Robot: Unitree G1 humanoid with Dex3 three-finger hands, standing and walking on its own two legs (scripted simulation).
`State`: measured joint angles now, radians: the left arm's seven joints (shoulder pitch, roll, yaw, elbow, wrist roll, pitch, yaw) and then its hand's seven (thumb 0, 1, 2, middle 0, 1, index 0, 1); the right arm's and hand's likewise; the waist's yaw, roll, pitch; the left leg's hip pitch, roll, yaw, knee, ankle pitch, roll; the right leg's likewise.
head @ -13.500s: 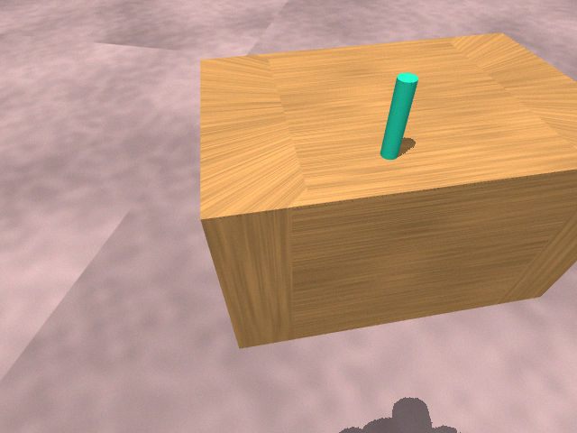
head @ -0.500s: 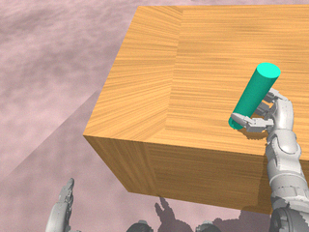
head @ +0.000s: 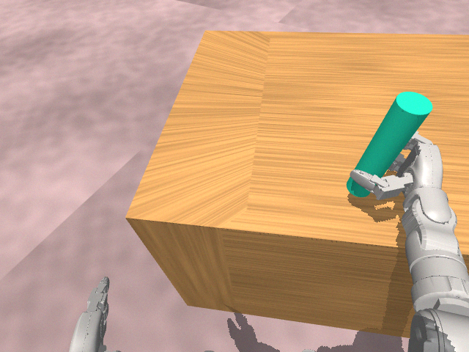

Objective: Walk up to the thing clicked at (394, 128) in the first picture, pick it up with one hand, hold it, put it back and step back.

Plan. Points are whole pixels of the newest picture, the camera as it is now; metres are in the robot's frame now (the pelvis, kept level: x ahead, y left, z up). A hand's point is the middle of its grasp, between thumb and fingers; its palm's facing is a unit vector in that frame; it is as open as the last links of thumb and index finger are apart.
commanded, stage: settle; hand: right
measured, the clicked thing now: (381, 152) +0.42 -0.18 +0.13
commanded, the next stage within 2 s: lift in 0.26 s
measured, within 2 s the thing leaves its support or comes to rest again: neither
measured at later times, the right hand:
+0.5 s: hand (388, 152) +0.42 -0.19 +0.12, palm faces +0.12 +0.99 +0.02, open 8.6 cm
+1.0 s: hand (406, 130) +0.39 -0.18 +0.20, palm faces +0.11 +0.99 -0.01, open 8.6 cm
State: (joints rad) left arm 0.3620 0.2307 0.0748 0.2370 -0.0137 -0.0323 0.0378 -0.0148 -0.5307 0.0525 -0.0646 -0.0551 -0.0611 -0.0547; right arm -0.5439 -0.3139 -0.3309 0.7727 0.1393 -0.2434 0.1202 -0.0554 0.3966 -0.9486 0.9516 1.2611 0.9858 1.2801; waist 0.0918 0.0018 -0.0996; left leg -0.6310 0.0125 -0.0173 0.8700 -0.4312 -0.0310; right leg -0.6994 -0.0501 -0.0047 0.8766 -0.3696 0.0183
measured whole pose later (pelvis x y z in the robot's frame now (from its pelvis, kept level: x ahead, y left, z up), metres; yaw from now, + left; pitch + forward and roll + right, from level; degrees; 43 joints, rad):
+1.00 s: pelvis +0.01 +0.00 +0.03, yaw +0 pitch +2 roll +0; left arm 0.30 0.21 0.06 0.45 -0.03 -0.07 0.06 -0.01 -0.52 0.04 -0.05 -0.05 -0.05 -0.05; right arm -0.43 -0.26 -0.24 0.39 0.19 0.06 0.07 -0.06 0.43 -0.98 0.95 1.33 0.99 1.34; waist 0.02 -0.04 -0.06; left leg -0.32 0.03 -0.02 0.62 -0.34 -0.03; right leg -0.38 -0.03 -0.01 0.62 -0.28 0.02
